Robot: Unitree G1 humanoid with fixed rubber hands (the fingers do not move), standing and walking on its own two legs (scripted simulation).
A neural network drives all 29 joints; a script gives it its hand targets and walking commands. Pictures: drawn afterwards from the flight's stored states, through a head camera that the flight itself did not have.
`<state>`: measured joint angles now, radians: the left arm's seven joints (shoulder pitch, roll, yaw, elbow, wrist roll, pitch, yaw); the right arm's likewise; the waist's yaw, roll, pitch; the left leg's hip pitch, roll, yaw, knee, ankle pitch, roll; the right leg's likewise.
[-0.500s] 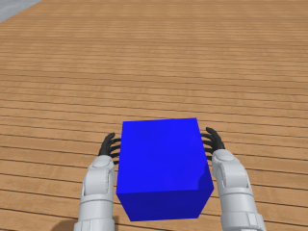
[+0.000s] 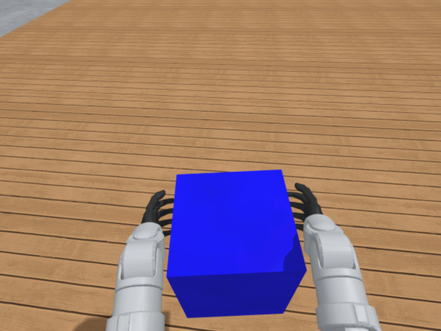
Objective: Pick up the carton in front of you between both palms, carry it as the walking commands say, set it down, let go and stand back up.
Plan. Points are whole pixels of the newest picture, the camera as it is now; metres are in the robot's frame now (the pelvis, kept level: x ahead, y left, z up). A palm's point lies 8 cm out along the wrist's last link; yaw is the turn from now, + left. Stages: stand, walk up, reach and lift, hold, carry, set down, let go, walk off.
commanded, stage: carry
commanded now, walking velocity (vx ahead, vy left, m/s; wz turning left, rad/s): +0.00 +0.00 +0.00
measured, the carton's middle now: (232, 247) +0.29 +0.00 -0.04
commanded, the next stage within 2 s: hold in 0.12 s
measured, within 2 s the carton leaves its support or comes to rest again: neither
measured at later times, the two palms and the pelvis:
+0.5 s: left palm (159, 223) +0.29 +0.13 +0.06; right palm (328, 240) +0.24 -0.16 +0.06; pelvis -0.02 +0.04 +0.01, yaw -9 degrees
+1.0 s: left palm (142, 226) +0.28 +0.16 +0.06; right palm (311, 233) +0.25 -0.13 +0.07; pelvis -0.02 +0.05 +0.00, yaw -7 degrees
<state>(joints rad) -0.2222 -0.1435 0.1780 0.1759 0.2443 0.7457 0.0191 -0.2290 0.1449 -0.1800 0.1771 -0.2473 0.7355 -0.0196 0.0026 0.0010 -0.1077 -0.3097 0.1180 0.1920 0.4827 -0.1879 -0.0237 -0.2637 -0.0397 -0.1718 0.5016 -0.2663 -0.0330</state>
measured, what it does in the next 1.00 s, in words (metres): shifts its weight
